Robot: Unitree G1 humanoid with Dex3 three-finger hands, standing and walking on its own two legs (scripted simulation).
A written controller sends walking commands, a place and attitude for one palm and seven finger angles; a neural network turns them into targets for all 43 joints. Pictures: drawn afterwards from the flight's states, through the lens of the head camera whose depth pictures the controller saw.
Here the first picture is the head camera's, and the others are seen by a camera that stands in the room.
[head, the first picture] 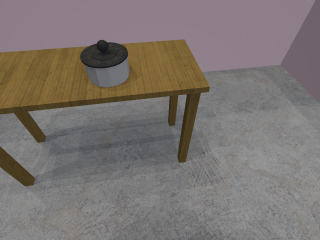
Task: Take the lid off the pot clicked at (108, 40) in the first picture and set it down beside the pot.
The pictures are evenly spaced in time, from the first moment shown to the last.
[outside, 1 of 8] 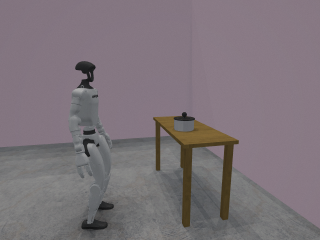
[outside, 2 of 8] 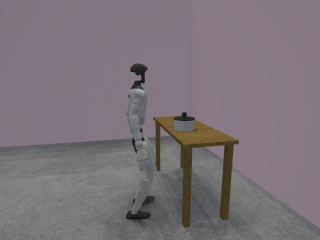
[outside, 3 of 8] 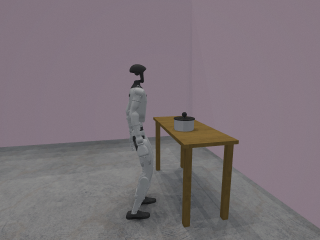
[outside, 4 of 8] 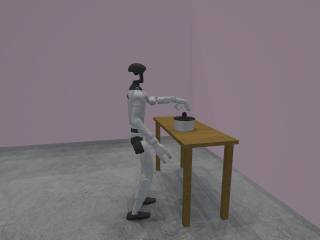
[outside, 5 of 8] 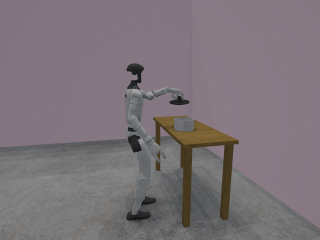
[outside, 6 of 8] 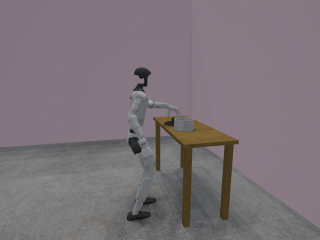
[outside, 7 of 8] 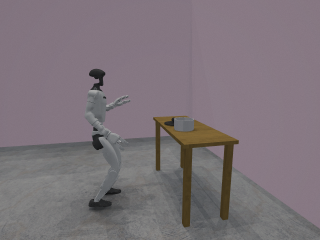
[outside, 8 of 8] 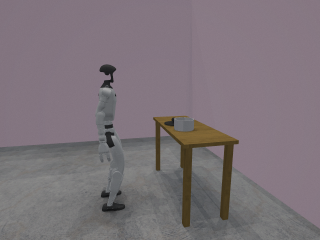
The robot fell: no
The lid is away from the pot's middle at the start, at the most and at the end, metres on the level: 0.00 0.25 0.23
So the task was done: yes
